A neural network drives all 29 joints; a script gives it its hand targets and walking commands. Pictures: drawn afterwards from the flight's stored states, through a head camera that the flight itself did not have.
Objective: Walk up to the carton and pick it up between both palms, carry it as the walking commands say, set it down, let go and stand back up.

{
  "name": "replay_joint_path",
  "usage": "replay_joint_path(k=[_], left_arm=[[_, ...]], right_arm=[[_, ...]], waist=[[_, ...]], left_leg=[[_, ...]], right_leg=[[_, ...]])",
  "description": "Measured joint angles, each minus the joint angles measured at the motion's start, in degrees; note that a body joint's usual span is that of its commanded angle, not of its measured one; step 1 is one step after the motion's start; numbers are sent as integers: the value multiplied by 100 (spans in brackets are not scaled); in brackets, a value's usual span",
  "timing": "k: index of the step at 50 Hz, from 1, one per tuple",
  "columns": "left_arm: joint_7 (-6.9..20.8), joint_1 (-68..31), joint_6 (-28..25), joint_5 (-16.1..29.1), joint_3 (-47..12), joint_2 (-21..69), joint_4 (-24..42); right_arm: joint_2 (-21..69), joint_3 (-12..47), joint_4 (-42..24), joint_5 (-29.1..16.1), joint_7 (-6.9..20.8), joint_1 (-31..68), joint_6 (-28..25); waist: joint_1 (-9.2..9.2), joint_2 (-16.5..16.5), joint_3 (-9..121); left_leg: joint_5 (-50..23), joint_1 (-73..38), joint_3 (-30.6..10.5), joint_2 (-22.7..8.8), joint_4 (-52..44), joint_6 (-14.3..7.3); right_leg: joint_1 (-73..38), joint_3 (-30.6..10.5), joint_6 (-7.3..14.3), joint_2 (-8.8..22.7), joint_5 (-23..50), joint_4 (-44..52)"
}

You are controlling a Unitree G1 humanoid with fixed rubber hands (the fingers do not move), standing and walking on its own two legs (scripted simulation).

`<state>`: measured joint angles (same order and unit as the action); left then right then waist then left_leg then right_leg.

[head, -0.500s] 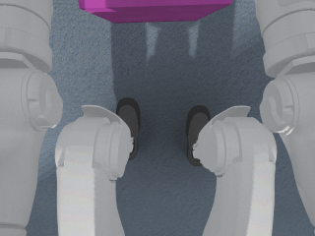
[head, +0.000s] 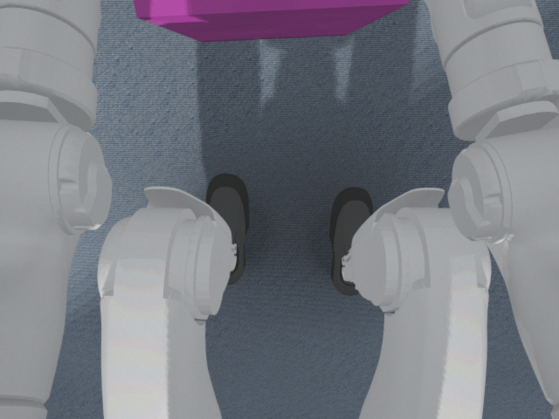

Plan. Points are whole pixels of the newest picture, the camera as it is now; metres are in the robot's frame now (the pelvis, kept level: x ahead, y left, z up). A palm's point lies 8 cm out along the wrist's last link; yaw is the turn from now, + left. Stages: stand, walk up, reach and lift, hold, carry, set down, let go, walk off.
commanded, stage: reach and lift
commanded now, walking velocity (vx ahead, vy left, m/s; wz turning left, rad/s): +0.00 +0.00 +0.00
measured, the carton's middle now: out of the picture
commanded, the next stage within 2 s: none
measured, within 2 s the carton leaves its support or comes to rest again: leaves its support in 0.82 s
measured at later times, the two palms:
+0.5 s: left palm out of the picture +0.57 +0.20 -0.17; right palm out of the picture +0.58 -0.11 -0.18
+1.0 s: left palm out of the picture +0.58 +0.20 -0.13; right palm out of the picture +0.58 -0.11 -0.14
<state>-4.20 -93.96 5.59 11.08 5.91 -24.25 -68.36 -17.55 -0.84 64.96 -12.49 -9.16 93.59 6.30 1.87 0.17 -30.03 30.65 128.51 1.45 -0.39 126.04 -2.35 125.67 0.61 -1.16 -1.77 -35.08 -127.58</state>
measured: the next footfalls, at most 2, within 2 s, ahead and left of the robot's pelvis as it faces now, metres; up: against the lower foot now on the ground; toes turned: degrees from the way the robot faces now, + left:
none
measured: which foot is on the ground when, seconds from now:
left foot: down 0.00-1.00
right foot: down 0.00-1.00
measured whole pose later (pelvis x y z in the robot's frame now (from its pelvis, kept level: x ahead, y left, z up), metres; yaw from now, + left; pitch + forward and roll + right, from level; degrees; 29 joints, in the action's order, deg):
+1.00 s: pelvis +0.00 +0.00 +0.00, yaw +0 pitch +29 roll -1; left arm -4.8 -94.6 14.6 10.7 5.4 -23.3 -61.9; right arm -16.5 -7.0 56.1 -9.0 -10.2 91.8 17.6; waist 2.0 -0.3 -30.1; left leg 31.1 125.9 1.4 -0.2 127.5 -2.6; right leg 122.8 0.7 -0.9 -1.8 -35.7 -129.0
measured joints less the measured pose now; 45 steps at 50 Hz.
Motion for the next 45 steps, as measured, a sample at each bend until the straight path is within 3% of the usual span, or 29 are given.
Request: replay_joint_path(k=[7, 19, 29, 36, 45], left_arm=[[18, -43, 4, 8, -48, 55, -1], [90, -62, 171, 9, -49, 56, -1], [90, -62, 269, 9, -49, 56, 0], [90, -63, 377, 9, -50, 56, 84], [-26, -64, 746, 25, -49, 70, 643]], right_arm=[[16, -2, 7, 0, -18, 0, 43], [74, -531, -34, 317, 261, 1, 298], [74, -556, -100, 348, 278, -4, 481], [85, -556, -266, 349, 186, -37, 645], [88, -513, -862, 348, -105, -173, 960]], waist=[[0, 0, 2], [9, -1, 12], [11, -1, 11], [14, -1, 4], [14, -23, -15]], left_leg=[[1, 0, 0, 2, 0, 0], [43, 0, 0, 5, 82, 0], [54, 1, 0, 5, 137, -1], [53, 1, 0, 5, 142, -8], [43, -108, -1, 12, 149, -22]], right_leg=[[-1, 0, 6, 0, -1, 0], [-4, 3, 19, 0, -46, -85], [-4, 4, 26, -3, -59, -140], [-8, 4, 28, -6, -59, -141], [-129, 5, 28, -6, -59, -141]])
